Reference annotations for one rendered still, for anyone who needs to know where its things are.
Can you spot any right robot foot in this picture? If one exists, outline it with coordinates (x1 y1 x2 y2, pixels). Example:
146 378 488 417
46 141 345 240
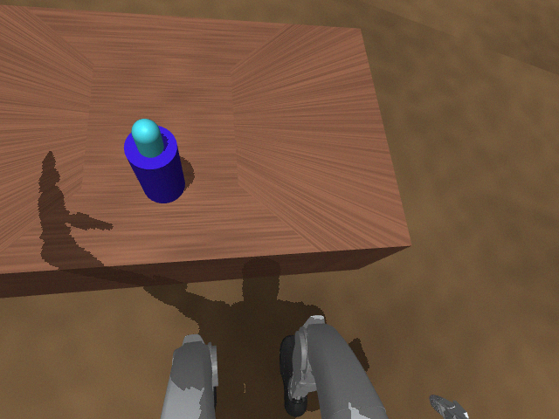
279 335 307 417

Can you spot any bottle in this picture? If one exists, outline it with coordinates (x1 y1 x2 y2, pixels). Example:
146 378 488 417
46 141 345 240
124 119 185 203

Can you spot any right robot hand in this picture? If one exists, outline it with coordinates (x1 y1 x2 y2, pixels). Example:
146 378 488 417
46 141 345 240
429 395 469 419

